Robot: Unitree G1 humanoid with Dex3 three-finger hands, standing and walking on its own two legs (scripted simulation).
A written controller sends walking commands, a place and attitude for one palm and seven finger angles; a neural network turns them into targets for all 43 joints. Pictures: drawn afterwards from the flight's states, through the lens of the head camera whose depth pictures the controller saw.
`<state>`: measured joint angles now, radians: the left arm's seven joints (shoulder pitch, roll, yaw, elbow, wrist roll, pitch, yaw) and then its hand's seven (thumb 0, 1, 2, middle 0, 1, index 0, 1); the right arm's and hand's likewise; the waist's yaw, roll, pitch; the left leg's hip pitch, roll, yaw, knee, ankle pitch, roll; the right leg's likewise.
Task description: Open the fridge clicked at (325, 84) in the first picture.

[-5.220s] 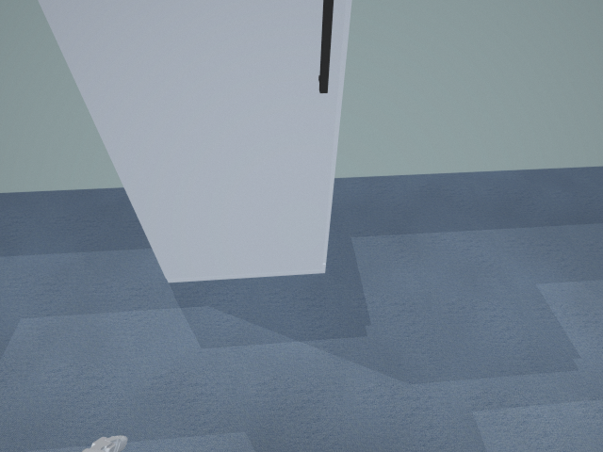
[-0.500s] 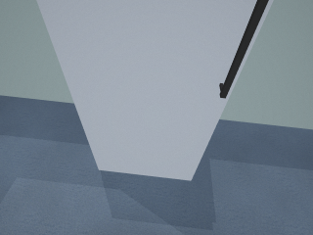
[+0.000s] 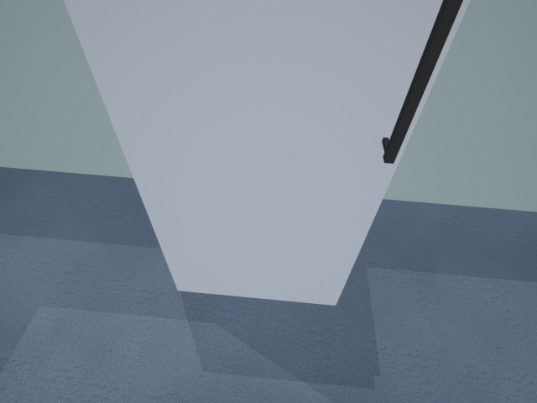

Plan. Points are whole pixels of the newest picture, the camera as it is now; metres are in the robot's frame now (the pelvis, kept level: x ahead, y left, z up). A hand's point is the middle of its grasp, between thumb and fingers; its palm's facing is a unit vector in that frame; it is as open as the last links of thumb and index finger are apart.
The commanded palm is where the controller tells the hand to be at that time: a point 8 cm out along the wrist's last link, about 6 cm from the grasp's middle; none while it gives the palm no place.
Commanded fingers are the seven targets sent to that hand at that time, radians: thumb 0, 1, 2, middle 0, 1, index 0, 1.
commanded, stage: look again from close up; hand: right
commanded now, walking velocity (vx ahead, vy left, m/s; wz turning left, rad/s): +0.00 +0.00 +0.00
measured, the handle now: (417, 72) +0.55 -0.19 +0.24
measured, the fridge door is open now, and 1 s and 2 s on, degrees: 0 0 0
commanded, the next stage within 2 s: shuffle to correct the standing spot in 0.06 s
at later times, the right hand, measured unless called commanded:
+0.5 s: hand out of the picture +0.01 -0.19 -0.19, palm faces +0.05 +0.99 -0.16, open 7.4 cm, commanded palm none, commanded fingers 0.00 -0.90 -0.90 0.20 0.30 0.20 0.30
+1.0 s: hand out of the picture +0.12 -0.21 -0.19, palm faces +0.03 +0.98 -0.20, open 7.4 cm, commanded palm none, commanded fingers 0.00 -0.90 -0.90 0.20 0.30 0.20 0.30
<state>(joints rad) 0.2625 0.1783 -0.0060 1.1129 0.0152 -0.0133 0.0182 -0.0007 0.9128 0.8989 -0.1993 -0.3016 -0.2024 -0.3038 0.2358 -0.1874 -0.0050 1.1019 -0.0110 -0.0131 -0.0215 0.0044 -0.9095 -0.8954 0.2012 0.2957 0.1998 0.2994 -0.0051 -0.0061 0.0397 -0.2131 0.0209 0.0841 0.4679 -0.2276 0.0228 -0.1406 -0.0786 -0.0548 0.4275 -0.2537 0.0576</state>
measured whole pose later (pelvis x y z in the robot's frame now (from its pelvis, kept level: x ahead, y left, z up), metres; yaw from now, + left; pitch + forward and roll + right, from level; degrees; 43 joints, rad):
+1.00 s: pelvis +0.11 -0.03 -0.01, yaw +2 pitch +0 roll -1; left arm 0.17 0.14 0.03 1.04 0.02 -0.01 0.05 0.01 0.94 0.90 -0.20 -0.30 -0.20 -0.30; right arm 0.26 -0.15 -0.04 1.06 -0.02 0.03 -0.04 0.00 -0.91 -0.90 0.20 0.30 0.20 0.30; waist -0.01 0.03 0.10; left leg -0.27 0.04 0.07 0.70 -0.46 -0.01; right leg -0.26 -0.05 -0.13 0.54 -0.28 0.00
